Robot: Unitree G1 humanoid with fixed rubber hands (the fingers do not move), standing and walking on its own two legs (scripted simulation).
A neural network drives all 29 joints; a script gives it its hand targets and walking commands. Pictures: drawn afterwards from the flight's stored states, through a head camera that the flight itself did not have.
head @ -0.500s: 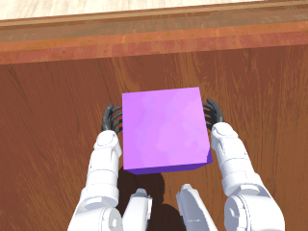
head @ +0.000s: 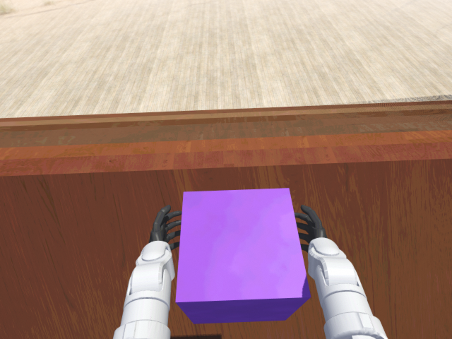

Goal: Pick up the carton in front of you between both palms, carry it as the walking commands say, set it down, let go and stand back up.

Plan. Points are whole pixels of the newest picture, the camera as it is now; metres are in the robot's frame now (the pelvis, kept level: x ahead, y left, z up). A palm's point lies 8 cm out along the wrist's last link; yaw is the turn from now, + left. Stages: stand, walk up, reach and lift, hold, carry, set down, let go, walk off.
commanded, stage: reach and lift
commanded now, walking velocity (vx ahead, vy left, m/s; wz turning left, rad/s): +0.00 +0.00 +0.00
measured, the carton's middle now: (238, 260) +0.30 +0.00 -0.09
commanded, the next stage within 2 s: hold in 1.14 s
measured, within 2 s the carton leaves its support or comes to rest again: neither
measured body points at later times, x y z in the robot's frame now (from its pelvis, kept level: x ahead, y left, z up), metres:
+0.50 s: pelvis -0.02 +0.00 +0.01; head -0.04 -0.01 +0.46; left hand +0.30 +0.15 +0.03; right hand +0.29 -0.15 +0.02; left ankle +0.00 +0.13 -0.72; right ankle +0.02 -0.13 -0.72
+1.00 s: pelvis +0.00 +0.00 +0.02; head -0.03 +0.00 +0.47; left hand +0.30 +0.15 +0.05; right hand +0.30 -0.15 +0.04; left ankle +0.00 +0.13 -0.72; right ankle +0.02 -0.13 -0.72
